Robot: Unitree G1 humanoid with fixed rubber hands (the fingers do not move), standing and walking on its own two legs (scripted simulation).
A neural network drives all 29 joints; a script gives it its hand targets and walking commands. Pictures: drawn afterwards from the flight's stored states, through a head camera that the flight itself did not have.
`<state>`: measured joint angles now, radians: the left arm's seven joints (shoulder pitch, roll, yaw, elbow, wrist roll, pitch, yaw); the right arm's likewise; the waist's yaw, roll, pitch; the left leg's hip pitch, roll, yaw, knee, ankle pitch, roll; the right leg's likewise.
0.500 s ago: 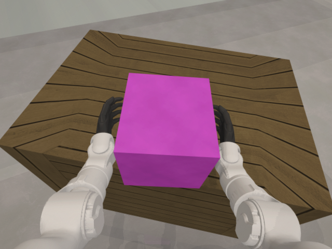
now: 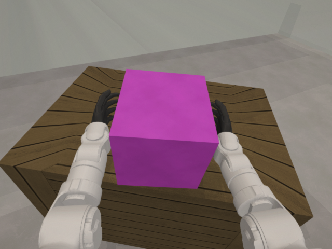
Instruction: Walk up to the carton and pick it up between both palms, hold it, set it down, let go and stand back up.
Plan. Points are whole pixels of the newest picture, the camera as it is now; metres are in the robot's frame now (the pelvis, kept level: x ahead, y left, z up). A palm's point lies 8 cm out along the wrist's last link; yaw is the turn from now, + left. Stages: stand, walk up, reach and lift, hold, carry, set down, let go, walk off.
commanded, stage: reach and lift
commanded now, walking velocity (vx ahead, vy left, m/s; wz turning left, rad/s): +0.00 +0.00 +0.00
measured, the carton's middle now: (161, 129) +0.41 +0.01 +0.09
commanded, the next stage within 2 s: hold in 1.18 s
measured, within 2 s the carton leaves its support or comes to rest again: neither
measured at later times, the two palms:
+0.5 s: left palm (100, 118) +0.38 +0.16 +0.16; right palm (228, 130) +0.36 -0.15 +0.14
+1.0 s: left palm (100, 119) +0.36 +0.16 +0.17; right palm (232, 131) +0.35 -0.15 +0.14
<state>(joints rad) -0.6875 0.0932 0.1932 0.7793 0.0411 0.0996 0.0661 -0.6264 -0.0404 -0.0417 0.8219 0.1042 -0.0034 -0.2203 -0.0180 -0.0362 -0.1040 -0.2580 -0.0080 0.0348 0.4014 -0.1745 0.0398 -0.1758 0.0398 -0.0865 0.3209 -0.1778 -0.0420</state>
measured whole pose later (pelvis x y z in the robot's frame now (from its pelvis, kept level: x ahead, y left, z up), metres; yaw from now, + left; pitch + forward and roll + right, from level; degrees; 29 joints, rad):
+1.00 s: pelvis +0.00 +0.01 +0.00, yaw +0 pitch -7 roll -1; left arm -0.54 -0.02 0.24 0.17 0.27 0.56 0.01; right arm -0.55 -0.04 -0.03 0.54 0.13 0.21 -0.16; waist -0.08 -0.06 0.04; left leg -0.07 -0.02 0.03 0.37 -0.18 0.05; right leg 0.02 0.03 -0.08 0.28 -0.17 -0.03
